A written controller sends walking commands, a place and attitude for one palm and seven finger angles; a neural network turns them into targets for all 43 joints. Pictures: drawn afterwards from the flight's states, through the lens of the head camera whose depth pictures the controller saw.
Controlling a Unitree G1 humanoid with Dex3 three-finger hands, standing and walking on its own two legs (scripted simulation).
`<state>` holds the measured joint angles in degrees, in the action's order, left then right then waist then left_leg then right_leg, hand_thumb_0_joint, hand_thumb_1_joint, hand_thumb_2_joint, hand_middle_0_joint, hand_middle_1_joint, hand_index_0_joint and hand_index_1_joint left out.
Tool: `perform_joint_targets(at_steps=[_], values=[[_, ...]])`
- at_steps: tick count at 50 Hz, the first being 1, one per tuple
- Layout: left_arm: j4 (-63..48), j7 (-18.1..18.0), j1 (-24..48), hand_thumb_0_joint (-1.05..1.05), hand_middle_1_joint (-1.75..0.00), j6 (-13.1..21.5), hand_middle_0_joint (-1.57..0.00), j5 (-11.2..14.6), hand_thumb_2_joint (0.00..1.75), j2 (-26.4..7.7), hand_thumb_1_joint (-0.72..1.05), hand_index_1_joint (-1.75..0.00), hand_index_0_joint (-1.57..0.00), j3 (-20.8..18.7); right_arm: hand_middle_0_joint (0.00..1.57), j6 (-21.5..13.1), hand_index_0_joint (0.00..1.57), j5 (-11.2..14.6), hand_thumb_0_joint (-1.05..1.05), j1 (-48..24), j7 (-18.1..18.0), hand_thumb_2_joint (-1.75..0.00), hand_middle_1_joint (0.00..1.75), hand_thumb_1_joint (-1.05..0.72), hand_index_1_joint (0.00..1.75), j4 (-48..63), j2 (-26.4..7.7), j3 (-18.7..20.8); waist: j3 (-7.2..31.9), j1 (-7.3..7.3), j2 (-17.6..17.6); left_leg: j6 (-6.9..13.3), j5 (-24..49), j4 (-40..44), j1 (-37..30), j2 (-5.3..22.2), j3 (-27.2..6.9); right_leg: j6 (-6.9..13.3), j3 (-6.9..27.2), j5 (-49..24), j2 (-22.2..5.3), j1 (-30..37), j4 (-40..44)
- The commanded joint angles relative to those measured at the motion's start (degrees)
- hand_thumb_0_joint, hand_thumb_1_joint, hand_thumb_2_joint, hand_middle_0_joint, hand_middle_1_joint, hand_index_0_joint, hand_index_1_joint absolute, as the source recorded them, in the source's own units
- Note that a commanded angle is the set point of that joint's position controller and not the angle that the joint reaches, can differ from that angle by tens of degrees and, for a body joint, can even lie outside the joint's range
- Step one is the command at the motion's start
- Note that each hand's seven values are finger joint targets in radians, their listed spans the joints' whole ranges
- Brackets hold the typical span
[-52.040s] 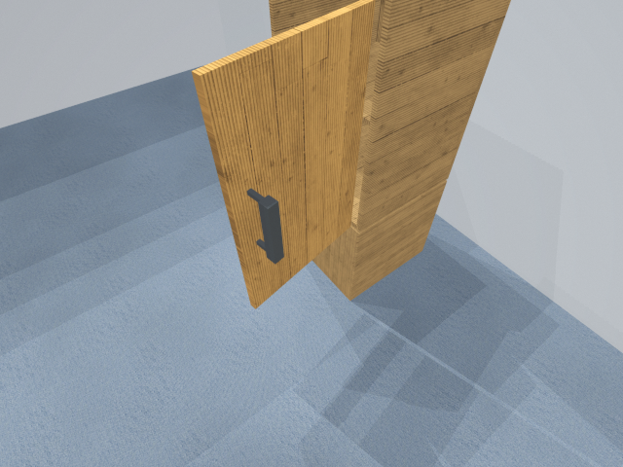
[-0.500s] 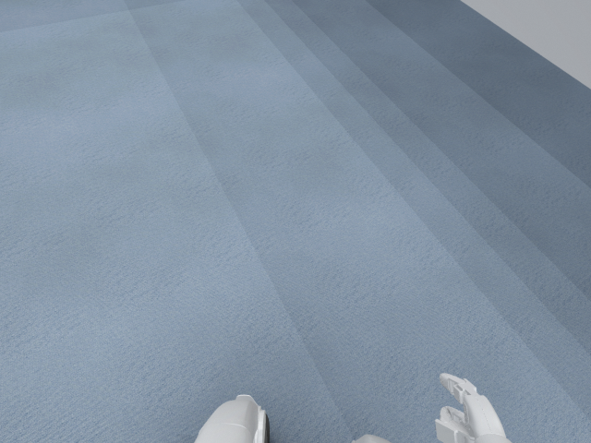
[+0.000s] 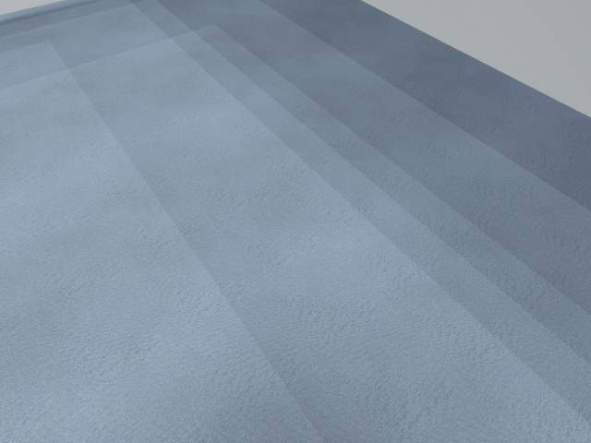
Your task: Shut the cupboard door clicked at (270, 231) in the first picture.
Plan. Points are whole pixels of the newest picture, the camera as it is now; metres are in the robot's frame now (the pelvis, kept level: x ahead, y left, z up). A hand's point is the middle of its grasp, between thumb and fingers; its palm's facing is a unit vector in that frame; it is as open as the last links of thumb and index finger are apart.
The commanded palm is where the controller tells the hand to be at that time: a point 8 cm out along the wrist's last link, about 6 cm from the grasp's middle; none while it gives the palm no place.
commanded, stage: turn to face it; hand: left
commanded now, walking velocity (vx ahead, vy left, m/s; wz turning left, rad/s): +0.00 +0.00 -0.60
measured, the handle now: out of the picture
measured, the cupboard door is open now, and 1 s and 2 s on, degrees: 40 40 40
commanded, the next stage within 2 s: none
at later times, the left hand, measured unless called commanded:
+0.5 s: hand (208, 407) +0.18 +0.15 -0.15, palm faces -0.28 -0.92 -0.28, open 7.4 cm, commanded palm none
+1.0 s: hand (244, 362) +0.25 +0.10 -0.15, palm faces -0.56 -0.79 -0.24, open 7.4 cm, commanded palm none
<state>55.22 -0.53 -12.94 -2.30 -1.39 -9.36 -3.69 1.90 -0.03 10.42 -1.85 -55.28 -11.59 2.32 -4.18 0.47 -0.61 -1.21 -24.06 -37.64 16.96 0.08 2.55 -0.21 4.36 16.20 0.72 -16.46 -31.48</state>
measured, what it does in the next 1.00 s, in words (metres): steps on the spot, turning right: right foot, then left foot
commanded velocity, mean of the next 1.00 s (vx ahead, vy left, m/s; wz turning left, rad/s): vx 0.00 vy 0.00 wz -0.60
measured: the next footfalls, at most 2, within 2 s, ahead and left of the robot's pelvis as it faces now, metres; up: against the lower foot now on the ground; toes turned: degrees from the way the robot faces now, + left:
right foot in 0.34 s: +0.03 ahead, -0.13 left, +0.00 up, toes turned -18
left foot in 0.68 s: +0.15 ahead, +0.09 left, +0.00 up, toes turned -22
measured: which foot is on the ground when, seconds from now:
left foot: down 0.00-0.34, up 0.36-0.66, down 0.68-1.00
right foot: down 0.00-0.06, up 0.08-0.32, down 0.34-0.70, up 0.72-1.00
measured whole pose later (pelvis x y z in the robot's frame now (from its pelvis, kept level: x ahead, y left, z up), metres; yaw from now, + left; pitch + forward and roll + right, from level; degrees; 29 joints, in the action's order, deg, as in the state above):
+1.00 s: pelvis +0.04 -0.01 +0.00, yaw -36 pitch +0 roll -2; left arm 49.5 2.8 -7.9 -4.4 -1.1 -14.8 -5.0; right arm 1.7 -1.7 12.5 -1.0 -50.0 -13.5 1.9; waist -6.1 -0.4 1.7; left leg -2.6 -17.7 -33.4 14.7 10.6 11.2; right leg -1.5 -4.9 22.3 -0.6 -18.9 -41.0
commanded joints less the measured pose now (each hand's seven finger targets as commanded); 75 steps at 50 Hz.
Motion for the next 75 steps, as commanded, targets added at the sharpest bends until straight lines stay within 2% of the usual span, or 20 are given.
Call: perform_joint_targets(at_steps=[1,3,4,15,17,18,24,32,35,40,46,49,50,51,52,56,66,67,69,75], values=[[-4.96,-0.58,1.06,0.0,-0.3,0.26,-0.2,0.99,0.9,-9.44,0.9,-0.3,-0.2,-2.7,0.2,-2.38,0.2,-0.68,0.0,4.55,-1.12,-0.9,0.3,-0.9,0.3,3.34,-6.81,1.27,10.53,-1.51,0.77,1.39,22.63,16.61,-12.98,7.67,-4.92,3.12,7.23,-26.69,-4.56,0.34,-2.92],[-6.44,0.13,2.53,0.0,-0.3,-0.3,-0.2,0.56,0.9,-7.55,0.9,-0.3,-0.2,-2.08,0.2,-1.87,0.2,-1.35,0.0,4.7,-0.97,-0.9,0.3,-0.9,0.3,4.04,-11.0,2.36,7.33,-2.13,18.24,10.18,35.18,19.38,-14.43,22.48,-13.74,-0.83,-2.78,14.8,0.89,-10.85,-19.39],[-6.76,0.41,5.06,0.0,-0.3,-0.85,-0.2,0.27,0.9,-8.34,0.9,-0.3,-0.2,-2.25,0.2,-1.79,0.2,-1.73,0.0,4.98,-1.19,-0.9,0.3,-0.9,0.3,4.07,-10.17,2.0,3.96,-2.68,15.48,12.05,38.12,19.1,-12.37,23.06,-13.8,-1.38,-2.12,16.28,-0.65,-13.09,-26.0],[-7.09,2.32,0.04,0.0,-0.3,-0.06,-0.2,0.11,0.9,-9.39,0.9,-0.3,-0.2,-2.22,0.2,-0.96,0.2,-1.27,0.0,0.59,-0.01,-0.9,0.3,-0.9,0.3,6.54,-13.22,3.21,6.17,2.1,7.59,3.74,32.17,1.68,-6.74,16.92,4.95,0.98,-9.66,-7.55,-1.01,7.95,3.73],[-5.41,0.97,-6.42,0.0,-0.3,1.25,-0.2,-0.12,0.9,-18.86,0.9,-0.3,-0.2,-3.83,0.2,-0.69,0.2,-0.39,0.0,-1.97,0.54,-0.9,0.3,-0.9,0.3,10.35,-7.58,2.09,8.07,4.89,-15.45,-2.27,-12.4,-23.32,14.71,3.34,7.06,11.67,17.66,-41.22,-22.05,19.75,10.07],[-5.52,0.12,-6.98,0.0,-0.3,0.98,-0.2,0.51,0.9,-18.63,0.9,-0.3,-0.2,-3.81,0.2,0.23,0.2,-0.59,0.0,-3.04,-0.03,-0.9,0.3,-0.9,0.3,10.74,-8.25,1.88,7.68,4.9,-9.69,-2.08,-12.72,-28.97,15.91,4.52,-1.59,14.45,18.61,-40.59,-23.4,16.7,10.08],[-9.68,-0.49,3.57,0.0,-0.3,0.95,-0.2,-0.14,0.9,-14.67,0.9,-0.3,-0.2,-2.77,0.2,0.41,0.2,-0.74,0.0,-1.08,0.52,-0.9,0.3,-0.9,0.3,8.87,-6.57,1.42,7.59,-0.21,-5.67,-3.27,-0.91,-22.94,11.94,4.59,-2.13,11.23,8.87,-29.49,-13.62,9.17,8.69],[-9.74,0.32,5.34,0.0,-0.3,0.21,-0.2,0.2,0.9,-14.74,0.9,-0.3,-0.2,-3.41,0.2,-1.0,0.2,-0.34,0.0,3.15,0.04,-0.9,0.3,-0.9,0.3,9.01,-6.44,1.35,7.19,-2.11,-7.43,-2.23,8.72,6.19,-2.82,1.36,-0.66,7.27,13.08,-21.86,-9.6,0.68,4.07],[-12.21,1.32,4.38,0.0,-0.3,0.02,-0.2,0.67,0.9,-9.17,0.9,-0.3,-0.2,-2.13,0.2,-1.81,0.2,-1.72,0.0,7.63,-0.48,-0.9,0.3,-0.9,0.3,9.48,-16.34,2.83,7.93,-3.49,18.21,10.1,22.28,21.52,-12.6,27.42,-24.41,-0.72,-2.83,20.33,2.57,-15.99,-24.04],[-10.17,2.95,5.16,0.0,-0.3,-0.97,-0.2,0.43,0.9,-9.08,0.9,-0.3,-0.2,-2.41,0.2,-1.79,0.2,-2.07,0.0,0.5,-0.74,-0.9,0.3,-0.9,0.3,10.94,-11.87,1.7,5.69,-0.62,10.64,9.63,30.59,17.18,-9.76,19.95,-6.71,-2.65,-4.61,12.92,-2.52,-14.75,-31.72],[-10.81,3.26,7.58,0.0,-0.3,-0.75,-0.2,0.39,0.9,-7.44,0.9,-0.3,-0.2,-1.68,0.2,-1.23,0.2,-1.92,0.0,4.23,-0.05,-0.9,0.3,-0.9,0.3,8.36,-13.41,2.83,6.13,-2.84,13.72,8.13,31.65,14.1,-10.04,20.24,-0.03,-1.57,-9.92,10.21,-0.82,-6.21,-14.25],[-9.38,2.98,2.63,0.0,-0.3,-0.12,-0.2,0.33,0.9,-8.74,0.9,-0.3,-0.2,-2.02,0.2,-0.84,0.2,-1.5,0.0,1.9,0.38,-0.9,0.3,-0.9,0.3,8.59,-13.97,3.37,7.53,0.2,11.74,4.29,25.88,6.54,-6.07,18.95,3.68,-0.32,-11.21,-1.59,-0.06,4.14,1.24],[-8.16,2.61,-1.56,0.0,-0.3,0.4,-0.2,0.08,0.9,-11.76,0.9,-0.3,-0.2,-2.61,0.2,-0.77,0.2,-1.07,0.0,1.25,0.69,-0.9,0.3,-0.9,0.3,9.11,-12.74,3.39,8.97,2.29,4.86,1.48,18.72,-1.05,-0.75,16.27,5.77,1.15,-6.74,-8.21,-3.18,12.06,8.17],[-7.17,1.78,-3.68,0.0,-0.3,1.3,-0.2,-0.45,0.9,-18.12,0.9,-0.3,-0.2,-3.75,0.2,-0.69,0.2,-0.66,0.0,0.4,0.99,-0.9,0.3,-0.9,0.3,11.27,-8.15,2.27,8.57,3.51,-14.23,-2.4,-5.76,-13.83,14.5,7.91,9.64,6.88,12.43,-23.16,-17.65,20.64,12.47],[-6.74,1.02,-5.99,0.0,-0.3,1.0,-0.2,0.31,0.9,-20.38,0.9,-0.3,-0.2,-3.83,0.2,-0.02,0.2,-0.66,0.0,-2.6,0.63,-0.9,0.3,-0.9,0.3,12.94,-8.52,1.83,7.73,5.22,-14.74,-2.75,-13.89,-23.98,17.72,5.35,2.53,12.34,18.02,-31.27,-23.95,15.36,12.18],[-9.33,-0.15,4.15,0.0,-0.3,0.66,-0.2,0.06,0.9,-14.92,0.9,-0.3,-0.2,-2.73,0.2,0.09,0.2,-0.87,0.0,-1.32,0.36,-0.9,0.3,-0.9,0.3,10.0,-8.83,1.88,5.08,-0.12,-9.86,-3.37,-1.96,-27.83,17.26,6.78,-2.75,11.43,10.36,-24.31,-15.4,9.08,10.25],[-9.26,0.34,5.39,0.0,-0.3,0.11,-0.2,0.26,0.9,-15.13,0.9,-0.3,-0.2,-3.17,0.2,-0.9,0.2,-0.36,0.0,3.67,0.05,-0.9,0.3,-0.9,0.3,9.06,-7.06,1.41,7.23,-1.95,-7.51,-2.34,7.48,6.05,-1.53,1.68,-0.49,7.71,14.19,-21.31,-10.28,1.45,4.72],[-9.74,0.45,6.46,0.0,-0.3,-0.13,-0.2,0.63,0.9,-13.6,0.9,-0.3,-0.2,-2.84,0.2,-1.51,0.2,-0.52,0.0,6.37,-0.17,-0.9,0.3,-0.9,0.3,8.24,-8.66,1.67,7.81,-3.42,-4.02,-1.39,11.14,14.42,-8.24,4.47,-2.65,5.03,11.72,-15.81,-7.12,-3.48,1.14],[-11.63,1.38,4.04,0.0,-0.3,-0.17,-0.2,0.88,0.9,-9.06,0.9,-0.3,-0.2,-1.83,0.2,-1.72,0.2,-1.67,0.0,7.68,-0.41,-0.9,0.3,-0.9,0.3,9.35,-16.79,2.88,8.41,-3.0,18.61,8.98,20.28,21.82,-13.52,26.66,-22.53,-0.58,-2.63,19.15,2.81,-16.11,-21.57],[-9.72,2.94,6.37,0.0,-0.3,-1.05,-0.2,0.42,0.9,-8.8,0.9,-0.3,-0.2,-2.16,0.2,-1.94,0.2,-1.92,0.0,2.99,-0.8,-0.9,0.3,-0.9,0.3,9.76,-11.54,1.68,6.21,-1.39,9.97,8.91,36.94,16.24,-12.87,19.4,-3.96,-2.9,-4.82,11.37,-2.45,-15.65,-31.47]])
